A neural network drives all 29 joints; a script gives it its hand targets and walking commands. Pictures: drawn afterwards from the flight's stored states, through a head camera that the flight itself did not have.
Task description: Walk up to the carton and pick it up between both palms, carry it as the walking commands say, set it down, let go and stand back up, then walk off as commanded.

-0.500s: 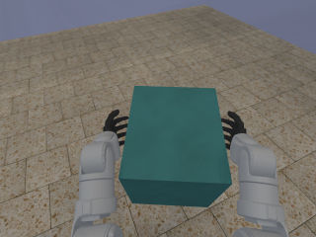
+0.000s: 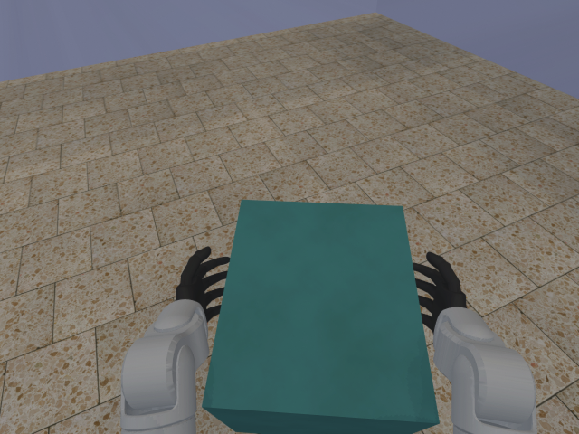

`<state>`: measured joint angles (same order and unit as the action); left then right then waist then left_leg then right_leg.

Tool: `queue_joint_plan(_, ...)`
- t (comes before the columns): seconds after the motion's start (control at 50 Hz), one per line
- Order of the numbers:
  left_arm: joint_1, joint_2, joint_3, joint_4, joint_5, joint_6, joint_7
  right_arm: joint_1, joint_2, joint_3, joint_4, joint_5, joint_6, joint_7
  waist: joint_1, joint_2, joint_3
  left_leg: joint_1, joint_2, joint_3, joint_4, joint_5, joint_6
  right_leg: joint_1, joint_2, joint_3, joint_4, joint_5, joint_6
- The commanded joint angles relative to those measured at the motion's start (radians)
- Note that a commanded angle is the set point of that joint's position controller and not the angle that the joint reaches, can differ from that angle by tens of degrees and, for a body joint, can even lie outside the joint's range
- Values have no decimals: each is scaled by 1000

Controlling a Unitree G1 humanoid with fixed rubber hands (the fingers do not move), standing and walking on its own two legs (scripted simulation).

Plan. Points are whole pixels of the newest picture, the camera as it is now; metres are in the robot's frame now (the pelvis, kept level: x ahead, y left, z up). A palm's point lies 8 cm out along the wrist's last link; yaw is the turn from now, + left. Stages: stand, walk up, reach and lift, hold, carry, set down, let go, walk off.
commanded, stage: carry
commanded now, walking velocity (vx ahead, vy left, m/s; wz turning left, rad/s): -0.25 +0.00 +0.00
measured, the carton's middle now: (315, 323) +0.26 +0.00 +0.02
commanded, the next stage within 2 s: none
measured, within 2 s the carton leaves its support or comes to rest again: neither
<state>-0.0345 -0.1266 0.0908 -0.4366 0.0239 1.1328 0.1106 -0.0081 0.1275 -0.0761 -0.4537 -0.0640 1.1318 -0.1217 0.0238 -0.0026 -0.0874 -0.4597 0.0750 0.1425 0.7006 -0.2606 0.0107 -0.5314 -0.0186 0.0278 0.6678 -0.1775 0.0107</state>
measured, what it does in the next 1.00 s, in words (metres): walks backwards: left foot, then right foot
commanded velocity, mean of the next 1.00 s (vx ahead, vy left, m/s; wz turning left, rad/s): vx -0.25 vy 0.00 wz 0.00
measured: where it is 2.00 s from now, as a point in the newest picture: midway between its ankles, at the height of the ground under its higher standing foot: outside the picture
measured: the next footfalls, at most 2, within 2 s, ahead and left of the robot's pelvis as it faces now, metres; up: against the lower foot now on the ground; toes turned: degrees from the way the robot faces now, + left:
left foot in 0.26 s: -0.02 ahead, +0.10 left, +0.00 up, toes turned +4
right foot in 0.58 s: -0.14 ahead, -0.12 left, +0.00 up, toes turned -7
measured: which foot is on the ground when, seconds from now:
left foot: down 0.00-0.06, up 0.08-0.24, down 0.26-0.58, up 0.60-0.88, down 0.90-1.00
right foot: down 0.00-0.26, up 0.28-0.56, down 0.58-0.92, up 0.94-1.00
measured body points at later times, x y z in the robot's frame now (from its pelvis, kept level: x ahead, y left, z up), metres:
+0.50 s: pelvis -0.12 +0.00 +0.02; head -0.14 +0.02 +0.47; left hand +0.15 +0.15 +0.12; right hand +0.13 -0.16 +0.12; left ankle -0.06 +0.10 -0.71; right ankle -0.15 -0.13 -0.66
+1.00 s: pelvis -0.29 +0.04 +0.02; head -0.30 +0.06 +0.47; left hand -0.03 +0.20 +0.09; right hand -0.04 -0.12 +0.10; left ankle -0.27 +0.14 -0.71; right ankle -0.24 -0.10 -0.67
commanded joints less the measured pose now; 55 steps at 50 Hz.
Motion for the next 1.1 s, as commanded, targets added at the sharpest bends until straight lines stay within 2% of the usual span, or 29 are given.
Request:
queue_joint_plan(0.0,-394,-744,-638,-82,-242,5,-96,-384,726,623,-79,234,15,82,2,77,-154,-125,198,-163,-269,-261,55,161,-41,25,32,-151,-31)
queue_joint_plan(0.04,-395,-737,-626,-68,-238,16,-103,-386,730,623,-66,230,25,84,8,-43,-123,-148,115,-78,-145,-293,12,121,-107,127,-129,-232,-43)
queue_joint_plan(0.08,-379,-740,-607,-48,-231,25,-107,-391,738,620,-47,221,33,86,4,-351,-152,-14,-84,-1,351,-258,-37,-56,-342,493,-541,-428,-111)
queue_joint_plan(0.12,-378,-776,-616,-69,-235,18,-113,-405,781,635,-56,242,21,91,-20,-240,-185,76,-64,-78,401,-199,-2,-71,-288,302,-531,-380,-64)
queue_joint_plan(0.16,-393,-806,-615,-82,-233,9,-115,-413,821,646,-60,254,14,95,-25,-248,-220,141,-83,-24,199,-219,-2,22,-187,120,-521,-273,32)
queue_joint_plan(0.2,-364,-806,-611,-73,-224,7,-108,-396,812,635,-57,256,13,92,-17,-267,-230,187,-114,20,-42,-282,0,136,-158,47,-511,-237,72)
queue_joint_plan(0.22,-347,-798,-612,-60,-219,12,-102,-381,797,623,-46,253,16,90,-19,-204,-219,207,-105,13,-232,-220,10,178,-141,11,-441,-231,75)
queue_joint_plan(0.24,-327,-777,-610,-41,-213,18,-96,-374,786,616,-36,253,21,90,-14,-66,-208,211,-21,-123,-364,-181,32,163,-129,10,-307,-202,62)
queue_joint_plan(0.26,-314,-763,-614,-43,-207,20,-89,-381,765,617,-46,257,25,92,-17,181,-196,167,227,-425,-465,-252,110,50,-60,-46,-80,-220,63)
queue_joint_plan(0.28,-370,-767,-630,-82,-208,19,-89,-394,761,617,-64,267,22,103,-31,280,-90,17,355,-480,-508,-215,202,-65,22,-86,200,-326,62)
queue_joint_plan(0.3,-395,-772,-636,-80,-211,27,-88,-381,760,611,-46,268,26,104,-28,222,-70,-62,330,-430,-486,-116,222,-38,29,-3,395,-302,52)
queue_joint_plan(0.34,-422,-794,-642,-81,-221,30,-87,-412,767,614,-69,279,26,113,-18,132,-80,-31,235,-250,-375,127,163,-58,41,-2,559,-188,25)
queue_joint_plan(0.38,-402,-788,-647,-72,-222,34,-81,-404,746,602,-65,274,24,112,-17,167,-141,116,182,-190,-279,368,144,-85,49,-29,554,-200,35)
queue_joint_plan(0.5,-340,-748,-647,-72,-227,49,-64,-331,709,594,-64,241,29,85,-24,247,-230,336,209,-298,-219,556,168,35,50,-112,-9,-284,16)
queue_joint_plan(0.54,-317,-758,-638,-60,-232,49,-72,-310,704,595,-59,230,30,80,-8,192,-248,292,182,-260,-170,561,109,183,18,-89,-308,-81,16)
queue_joint_plan(0.56,-318,-760,-631,-65,-236,43,-79,-314,710,600,-62,228,27,80,-7,109,-265,202,151,-228,-111,436,50,301,-70,6,-368,-14,13)
queue_joint_plan(0.58,-308,-758,-623,-56,-238,36,-89,-317,721,613,-78,223,24,78,-13,-165,-274,-1,62,-171,-32,105,-25,419,-278,229,-330,367,-26)
queue_joint_plan(0.6,-338,-785,-625,-69,-245,27,-95,-398,738,639,-134,237,20,81,-8,-375,-209,-133,-16,-55,112,-283,-45,360,-450,335,-306,696,-150)
queue_joint_plan(0.62,-383,-810,-646,-121,-258,17,-107,-417,787,658,-136,258,11,87,-11,-277,-188,-115,-31,-128,301,-369,-32,311,-418,270,-277,752,-181)
queue_joint_plan(0.66,-362,-806,-641,-147,-247,0,-115,-438,812,693,-145,292,-5,97,-11,-153,-192,-90,-59,-163,469,-276,-18,258,-307,119,-256,568,-146)
queue_joint_plan(0.72,-313,-769,-630,-138,-234,-2,-108,-403,795,697,-144,297,-3,92,-16,-183,-198,-95,-59,-102,373,-195,-40,299,-230,50,-231,447,-109)
queue_joint_plan(0.8,-264,-720,-620,-134,-216,10,-93,-353,747,676,-121,291,17,86,2,-226,-218,-3,-73,-58,86,-258,-42,336,-270,134,-279,351,-134)
queue_joint_plan(0.86,-253,-715,-638,-124,-217,17,-83,-313,729,645,-89,276,25,88,-12,-173,-236,171,-65,-29,-320,-36,-36,316,-227,95,-204,346,-84)
queue_joint_plan(0.88,-253,-715,-644,-119,-217,19,-82,-304,729,637,-75,270,26,91,-9,-93,-244,285,7,-118,-373,3,-29,203,-185,70,-141,250,-41)
queue_joint_plan(0.9,-256,-716,-658,-129,-219,19,-80,-298,730,634,-73,268,23,96,-5,113,-221,346,201,-314,-404,189,37,28,-99,-6,-70,-35,16)
queue_joint_plan(0.92,-352,-745,-700,-199,-245,18,-86,-303,755,619,-84,265,9,103,-21,359,-170,246,354,-412,-373,546,154,-48,-16,-110,105,-380,42)
queue_joint_plan(0.94,-381,-769,-703,-189,-256,16,-87,-337,756,620,-111,270,8,105,-25,270,-179,186,332,-352,-328,688,188,5,14,-17,348,-424,30)
queue_joint_plan(0.98,-410,-791,-720,-189,-278,13,-95,-343,760,615,-127,260,0,107,-22,153,-153,112,246,-228,-326,434,160,-6,19,-1,522,-309,27)
queue_joint_plan(1.08,-357,-754,-718,-141,-271,34,-81,-317,704,590,-116,238,11,93,-23,178,-139,173,181,-244,-360,111,134,-9,30,-63,393,-291,43)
